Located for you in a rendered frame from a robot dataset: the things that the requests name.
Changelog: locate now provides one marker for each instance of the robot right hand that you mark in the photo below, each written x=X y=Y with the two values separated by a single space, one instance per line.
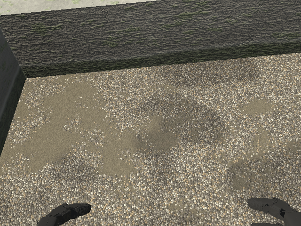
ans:
x=276 y=208

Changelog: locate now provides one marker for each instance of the robot left hand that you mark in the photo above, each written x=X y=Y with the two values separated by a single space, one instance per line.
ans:
x=64 y=213

